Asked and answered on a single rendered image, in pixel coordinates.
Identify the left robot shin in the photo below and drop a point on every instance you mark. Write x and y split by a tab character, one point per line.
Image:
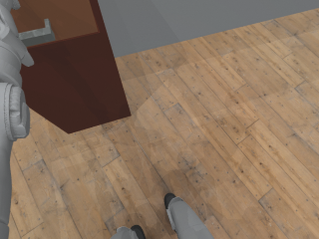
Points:
123	228

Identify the left robot foot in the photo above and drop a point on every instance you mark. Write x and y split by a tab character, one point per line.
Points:
139	231

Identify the left robot hand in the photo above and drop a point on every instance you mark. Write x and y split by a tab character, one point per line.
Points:
15	5

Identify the left robot upper arm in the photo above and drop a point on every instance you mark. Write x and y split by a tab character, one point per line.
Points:
15	122

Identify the left robot forearm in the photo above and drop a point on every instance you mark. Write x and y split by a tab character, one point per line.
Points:
12	50

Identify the cabinet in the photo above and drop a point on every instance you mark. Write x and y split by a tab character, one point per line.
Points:
75	83

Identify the drawer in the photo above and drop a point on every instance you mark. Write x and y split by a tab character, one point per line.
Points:
68	18

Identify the handle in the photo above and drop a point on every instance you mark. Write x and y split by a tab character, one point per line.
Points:
38	36

